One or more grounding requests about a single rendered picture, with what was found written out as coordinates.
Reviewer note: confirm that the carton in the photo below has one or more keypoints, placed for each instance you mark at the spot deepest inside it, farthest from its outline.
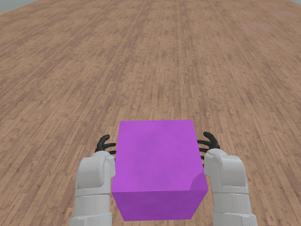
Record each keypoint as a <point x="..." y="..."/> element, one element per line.
<point x="159" y="171"/>

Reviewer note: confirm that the left robot hand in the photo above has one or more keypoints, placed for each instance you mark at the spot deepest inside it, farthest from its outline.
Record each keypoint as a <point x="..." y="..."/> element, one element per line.
<point x="101" y="146"/>

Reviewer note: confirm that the robot right forearm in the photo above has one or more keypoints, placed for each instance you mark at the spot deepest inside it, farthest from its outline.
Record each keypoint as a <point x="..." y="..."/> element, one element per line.
<point x="230" y="189"/>

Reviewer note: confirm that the robot left forearm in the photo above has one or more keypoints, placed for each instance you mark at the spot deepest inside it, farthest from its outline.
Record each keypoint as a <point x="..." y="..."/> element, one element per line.
<point x="92" y="189"/>

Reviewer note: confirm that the right robot hand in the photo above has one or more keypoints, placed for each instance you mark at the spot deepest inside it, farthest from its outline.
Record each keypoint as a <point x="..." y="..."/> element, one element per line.
<point x="213" y="144"/>

